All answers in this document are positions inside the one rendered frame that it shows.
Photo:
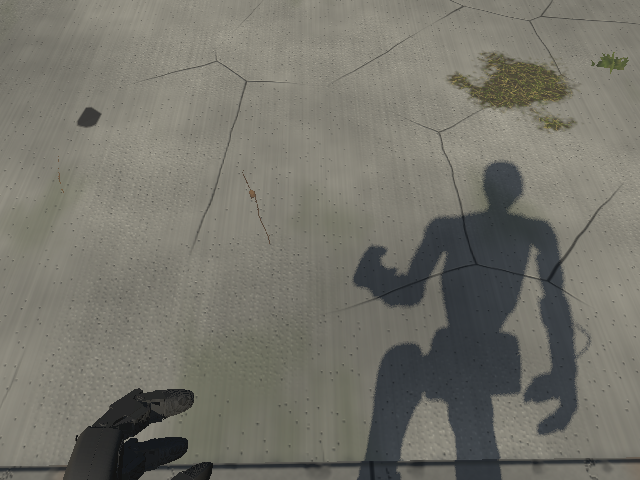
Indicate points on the left robot hand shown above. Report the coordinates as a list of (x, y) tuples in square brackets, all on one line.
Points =
[(101, 454)]

